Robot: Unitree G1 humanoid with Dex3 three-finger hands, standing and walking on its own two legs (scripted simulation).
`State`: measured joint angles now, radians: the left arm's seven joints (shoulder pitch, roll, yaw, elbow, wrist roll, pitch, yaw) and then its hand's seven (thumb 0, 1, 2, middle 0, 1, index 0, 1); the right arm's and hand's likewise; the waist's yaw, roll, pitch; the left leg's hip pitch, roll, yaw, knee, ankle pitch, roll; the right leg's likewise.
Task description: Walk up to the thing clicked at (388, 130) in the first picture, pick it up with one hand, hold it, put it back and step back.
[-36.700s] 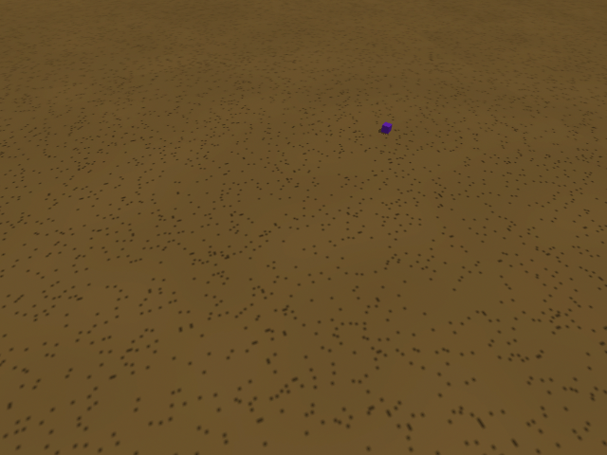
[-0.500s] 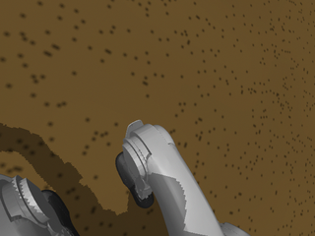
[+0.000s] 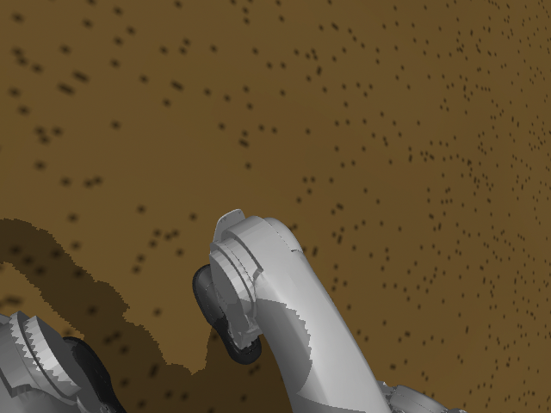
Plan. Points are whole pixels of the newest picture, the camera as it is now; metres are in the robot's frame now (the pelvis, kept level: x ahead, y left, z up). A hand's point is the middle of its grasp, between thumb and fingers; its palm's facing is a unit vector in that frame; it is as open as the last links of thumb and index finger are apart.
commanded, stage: rest palm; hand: left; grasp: from above
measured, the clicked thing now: out of the picture +0.43 +0.34 -0.30
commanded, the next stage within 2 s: close in 0.44 s
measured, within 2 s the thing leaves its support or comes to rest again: neither
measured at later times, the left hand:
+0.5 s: hand out of the picture +0.44 +0.31 -0.26, palm faces +0.04 -0.48 -0.87, open 13.8 cm
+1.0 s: hand out of the picture +0.44 +0.32 -0.27, palm faces +0.06 -0.48 -0.88, open 12.7 cm
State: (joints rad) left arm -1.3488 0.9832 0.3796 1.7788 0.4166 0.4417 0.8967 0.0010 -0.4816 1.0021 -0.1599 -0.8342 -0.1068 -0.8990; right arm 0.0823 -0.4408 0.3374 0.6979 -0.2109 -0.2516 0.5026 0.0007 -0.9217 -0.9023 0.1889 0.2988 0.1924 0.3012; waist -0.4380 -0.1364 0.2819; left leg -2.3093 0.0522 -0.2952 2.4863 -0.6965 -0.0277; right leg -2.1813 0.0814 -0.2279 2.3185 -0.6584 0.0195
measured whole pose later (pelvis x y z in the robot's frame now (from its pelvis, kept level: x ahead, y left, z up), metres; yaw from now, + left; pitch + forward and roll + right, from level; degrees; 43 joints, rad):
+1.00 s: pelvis +0.00 +0.00 -0.01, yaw +0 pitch +27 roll -15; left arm -1.31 0.99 0.36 1.79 0.36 0.41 0.90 0.00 -0.26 0.88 -0.31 -0.71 -0.26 -0.77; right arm 0.05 -0.44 0.37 0.69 -0.20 -0.25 0.50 0.00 -0.90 -0.90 0.19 0.30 0.19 0.30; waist -0.44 -0.14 0.29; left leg -2.31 0.05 -0.31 2.52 -0.72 -0.03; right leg -2.17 0.08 -0.24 2.35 -0.68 0.02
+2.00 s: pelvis +0.00 +0.00 -0.01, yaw +0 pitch +26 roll -15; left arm -1.27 0.96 0.34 1.77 0.35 0.40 0.89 0.00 0.06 0.78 -0.57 -0.55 -0.52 -0.62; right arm 0.03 -0.44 0.37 0.69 -0.20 -0.25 0.50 0.00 -0.90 -0.89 0.19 0.30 0.19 0.30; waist -0.43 -0.14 0.29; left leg -2.30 0.04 -0.31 2.53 -0.72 -0.03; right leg -2.17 0.08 -0.24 2.36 -0.68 0.02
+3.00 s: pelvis +0.00 +0.00 -0.01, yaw +0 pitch +26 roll -15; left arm -1.27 0.96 0.36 1.79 0.34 0.38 0.91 0.00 0.17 0.78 -0.65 -0.53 -0.60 -0.59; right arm 0.03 -0.44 0.37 0.70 -0.22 -0.25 0.51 0.00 -0.90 -0.89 0.19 0.30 0.19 0.30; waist -0.43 -0.14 0.29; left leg -2.30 0.04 -0.31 2.53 -0.72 -0.03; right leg -2.16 0.08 -0.24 2.35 -0.68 0.02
